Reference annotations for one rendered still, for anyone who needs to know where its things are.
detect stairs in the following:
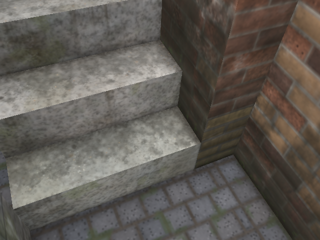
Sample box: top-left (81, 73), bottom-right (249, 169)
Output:
top-left (0, 0), bottom-right (201, 231)

